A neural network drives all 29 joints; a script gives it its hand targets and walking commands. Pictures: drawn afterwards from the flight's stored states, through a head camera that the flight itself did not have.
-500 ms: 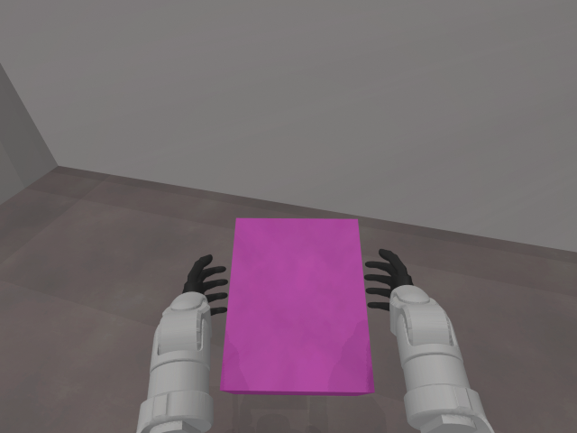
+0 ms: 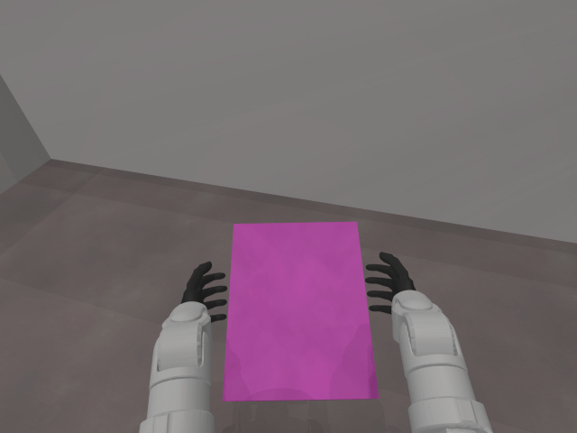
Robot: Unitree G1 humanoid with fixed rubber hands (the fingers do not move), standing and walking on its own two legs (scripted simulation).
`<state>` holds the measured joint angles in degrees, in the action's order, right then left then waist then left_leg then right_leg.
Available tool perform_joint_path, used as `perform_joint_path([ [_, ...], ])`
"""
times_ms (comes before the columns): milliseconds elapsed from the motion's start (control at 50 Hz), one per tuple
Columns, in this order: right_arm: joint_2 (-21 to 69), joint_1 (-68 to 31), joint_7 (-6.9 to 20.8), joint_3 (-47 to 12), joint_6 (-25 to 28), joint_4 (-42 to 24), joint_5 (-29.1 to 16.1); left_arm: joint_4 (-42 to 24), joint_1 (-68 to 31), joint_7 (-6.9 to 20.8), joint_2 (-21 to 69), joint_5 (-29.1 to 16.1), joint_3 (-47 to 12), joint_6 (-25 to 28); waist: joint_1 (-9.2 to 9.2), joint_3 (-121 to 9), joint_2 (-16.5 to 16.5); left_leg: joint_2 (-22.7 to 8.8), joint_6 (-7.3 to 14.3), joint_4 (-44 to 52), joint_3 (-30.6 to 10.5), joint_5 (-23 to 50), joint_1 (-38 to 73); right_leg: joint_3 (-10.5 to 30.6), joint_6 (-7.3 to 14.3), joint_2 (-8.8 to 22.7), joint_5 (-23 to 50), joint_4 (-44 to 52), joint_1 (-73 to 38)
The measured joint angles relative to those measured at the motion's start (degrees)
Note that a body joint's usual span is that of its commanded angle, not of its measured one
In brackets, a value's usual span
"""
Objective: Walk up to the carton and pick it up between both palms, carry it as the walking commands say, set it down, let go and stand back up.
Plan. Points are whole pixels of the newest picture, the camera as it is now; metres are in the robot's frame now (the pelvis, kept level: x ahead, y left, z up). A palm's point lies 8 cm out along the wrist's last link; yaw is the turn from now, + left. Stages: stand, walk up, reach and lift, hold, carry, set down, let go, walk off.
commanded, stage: set down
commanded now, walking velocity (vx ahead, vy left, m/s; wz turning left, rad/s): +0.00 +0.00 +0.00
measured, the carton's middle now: (296, 311) +0.34 +0.03 -0.05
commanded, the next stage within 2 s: none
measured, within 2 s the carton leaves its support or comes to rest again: neither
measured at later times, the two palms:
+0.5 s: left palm (204, 330) +0.28 +0.18 -0.02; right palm (391, 317) +0.31 -0.12 -0.03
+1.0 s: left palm (216, 339) +0.32 +0.18 -0.11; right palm (377, 332) +0.34 -0.11 -0.12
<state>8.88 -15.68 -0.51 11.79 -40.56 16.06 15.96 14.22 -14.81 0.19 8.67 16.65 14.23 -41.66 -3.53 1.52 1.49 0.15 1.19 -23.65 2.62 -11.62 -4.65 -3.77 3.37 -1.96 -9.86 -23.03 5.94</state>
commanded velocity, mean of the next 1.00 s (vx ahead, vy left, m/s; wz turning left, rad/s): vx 0.00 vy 0.00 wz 0.00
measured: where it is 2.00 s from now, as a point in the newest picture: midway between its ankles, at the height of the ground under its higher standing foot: outside the picture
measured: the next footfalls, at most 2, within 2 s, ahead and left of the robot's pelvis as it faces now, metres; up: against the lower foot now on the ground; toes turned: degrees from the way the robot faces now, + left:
none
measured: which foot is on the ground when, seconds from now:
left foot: down 0.00-1.00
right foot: down 0.00-1.00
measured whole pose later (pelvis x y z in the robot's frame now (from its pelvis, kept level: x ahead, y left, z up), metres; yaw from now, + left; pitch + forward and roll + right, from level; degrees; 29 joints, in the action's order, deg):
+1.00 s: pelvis -0.04 +0.01 -0.07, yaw +0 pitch +21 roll +0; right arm 12.0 -31.5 -2.6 25.0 -17.6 28.6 20.0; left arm 26.4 -30.0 0.6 10.4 18.7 27.3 -18.8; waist -3.3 -2.6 -0.3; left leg -0.1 2.3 -54.2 3.8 -19.0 -56.3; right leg -3.3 3.2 -0.6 -16.6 -53.3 57.9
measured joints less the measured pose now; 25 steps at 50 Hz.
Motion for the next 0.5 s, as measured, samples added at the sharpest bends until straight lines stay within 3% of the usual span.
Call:
perform_joint_path([
  [220,1.4,-4.9,0.7,5.3,4.1,9.6,3.6,7.1,-2.5,0.8,0.6,3.0,4.6,3.6,-0.16,1.0,-0.9,0.1,0.0,-3.7,-0.4,-2.1,-1.0,-0.4,0.2,0.2,-2.3,-3.8,0.9],
  [500,2.1,-6.8,-1.1,8.6,14.8,14.4,4.1,13.0,-5.6,0.4,1.5,4.0,8.9,14.4,0.39,0.1,-1.3,0.2,0.4,-12.2,0.1,-4.0,-16.6,0.0,0.0,0.7,-4.1,-12.4,16.7],
])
